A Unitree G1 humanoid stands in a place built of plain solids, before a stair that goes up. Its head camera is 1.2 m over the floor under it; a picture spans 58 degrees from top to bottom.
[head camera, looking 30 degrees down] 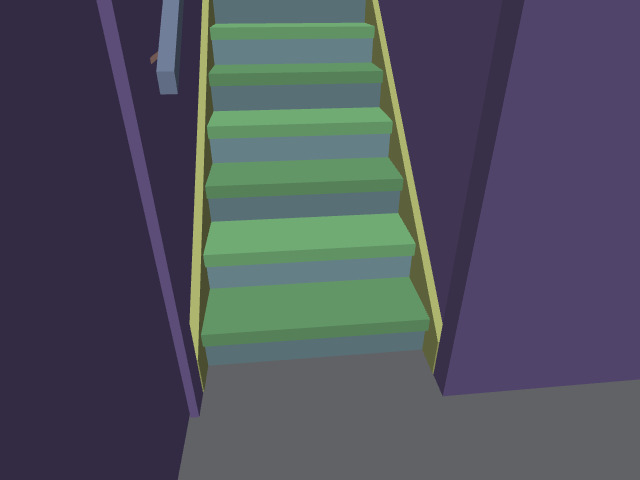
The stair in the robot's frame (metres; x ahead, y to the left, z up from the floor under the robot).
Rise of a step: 0.17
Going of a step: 0.24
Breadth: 0.81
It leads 6 degrees to the left of straight ahead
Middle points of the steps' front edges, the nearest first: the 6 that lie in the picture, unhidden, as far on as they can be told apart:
1.17 0.01 0.17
1.40 0.03 0.35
1.64 0.06 0.52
1.88 0.08 0.70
2.12 0.10 0.87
2.36 0.13 1.04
